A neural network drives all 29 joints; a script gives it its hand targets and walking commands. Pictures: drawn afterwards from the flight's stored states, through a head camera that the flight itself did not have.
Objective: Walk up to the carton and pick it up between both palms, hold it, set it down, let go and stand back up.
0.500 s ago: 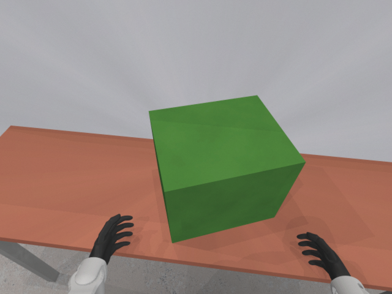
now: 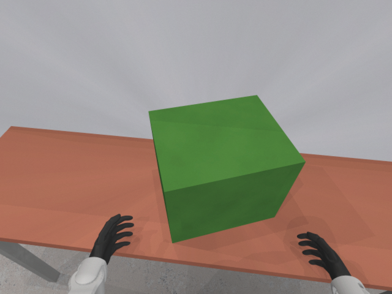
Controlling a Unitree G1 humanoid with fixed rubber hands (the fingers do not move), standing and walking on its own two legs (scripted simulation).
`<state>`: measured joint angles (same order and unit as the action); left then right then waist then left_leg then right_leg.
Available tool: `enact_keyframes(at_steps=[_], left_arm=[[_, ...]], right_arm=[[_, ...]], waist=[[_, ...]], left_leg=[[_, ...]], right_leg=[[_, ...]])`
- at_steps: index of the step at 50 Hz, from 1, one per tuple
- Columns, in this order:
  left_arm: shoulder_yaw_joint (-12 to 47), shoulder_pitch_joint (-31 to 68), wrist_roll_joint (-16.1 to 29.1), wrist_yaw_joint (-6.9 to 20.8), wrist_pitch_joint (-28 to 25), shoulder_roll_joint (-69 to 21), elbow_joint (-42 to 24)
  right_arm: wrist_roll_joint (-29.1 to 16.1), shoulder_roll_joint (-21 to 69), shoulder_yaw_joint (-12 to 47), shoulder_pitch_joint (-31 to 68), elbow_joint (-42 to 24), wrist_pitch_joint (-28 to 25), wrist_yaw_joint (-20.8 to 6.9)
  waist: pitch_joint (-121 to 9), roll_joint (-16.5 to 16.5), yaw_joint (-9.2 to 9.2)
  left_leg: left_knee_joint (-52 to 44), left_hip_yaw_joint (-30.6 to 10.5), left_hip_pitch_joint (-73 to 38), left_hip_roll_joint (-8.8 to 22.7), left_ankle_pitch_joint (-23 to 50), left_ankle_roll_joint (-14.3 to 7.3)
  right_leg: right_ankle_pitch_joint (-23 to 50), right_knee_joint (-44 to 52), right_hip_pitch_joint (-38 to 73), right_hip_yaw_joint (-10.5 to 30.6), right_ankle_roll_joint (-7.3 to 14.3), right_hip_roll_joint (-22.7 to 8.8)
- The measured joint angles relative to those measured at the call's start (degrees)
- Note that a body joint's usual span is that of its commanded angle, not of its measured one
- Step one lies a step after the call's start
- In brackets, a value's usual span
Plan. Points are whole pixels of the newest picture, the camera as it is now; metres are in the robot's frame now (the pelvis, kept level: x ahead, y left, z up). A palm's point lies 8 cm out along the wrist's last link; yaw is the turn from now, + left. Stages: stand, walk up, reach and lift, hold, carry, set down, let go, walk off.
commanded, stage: stand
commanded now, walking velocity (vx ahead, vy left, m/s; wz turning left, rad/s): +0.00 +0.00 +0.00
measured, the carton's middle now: (215, 167) +0.40 +0.00 +0.00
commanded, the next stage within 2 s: none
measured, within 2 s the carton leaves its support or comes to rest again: neither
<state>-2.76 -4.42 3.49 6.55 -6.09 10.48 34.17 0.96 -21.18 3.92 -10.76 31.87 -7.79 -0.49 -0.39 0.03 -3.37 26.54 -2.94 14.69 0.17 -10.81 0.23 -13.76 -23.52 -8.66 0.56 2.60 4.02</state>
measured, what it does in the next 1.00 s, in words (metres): stands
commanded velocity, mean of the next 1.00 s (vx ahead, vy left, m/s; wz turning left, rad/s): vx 0.00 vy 0.00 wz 0.00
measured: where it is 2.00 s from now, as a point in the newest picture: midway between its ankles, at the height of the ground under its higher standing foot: outside the picture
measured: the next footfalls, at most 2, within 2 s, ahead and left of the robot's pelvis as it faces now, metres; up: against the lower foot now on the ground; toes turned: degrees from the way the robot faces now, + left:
none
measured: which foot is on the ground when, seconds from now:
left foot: down 0.00-1.00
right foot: down 0.00-1.00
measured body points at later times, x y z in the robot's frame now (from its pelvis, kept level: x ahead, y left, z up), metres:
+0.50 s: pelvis +0.00 +0.00 +0.00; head -0.01 +0.01 +0.45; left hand +0.21 +0.23 -0.05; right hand +0.21 -0.25 -0.04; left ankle +0.04 +0.12 -0.74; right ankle -0.01 -0.09 -0.74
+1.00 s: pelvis +0.00 +0.00 +0.00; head -0.01 +0.00 +0.45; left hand +0.21 +0.23 -0.05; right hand +0.21 -0.25 -0.04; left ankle +0.04 +0.12 -0.74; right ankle -0.01 -0.09 -0.74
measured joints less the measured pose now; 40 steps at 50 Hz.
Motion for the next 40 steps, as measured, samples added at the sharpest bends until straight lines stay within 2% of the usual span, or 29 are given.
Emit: enact_keyframes(at_steps=[40], left_arm=[[0.0, 0.7, 0.0, 0.0, 0.0, 0.1, 0.8]], right_arm=[[0.0, -0.3, 0.0, 0.0, -0.5, -0.2, 0.0]], waist=[[0.3, 0.4, 0.0]], left_leg=[[0.0, 0.0, 0.0, 0.0, 0.0, 0.0]], right_leg=[[0.0, -0.2, -0.1, 0.0, 0.0, 0.0]])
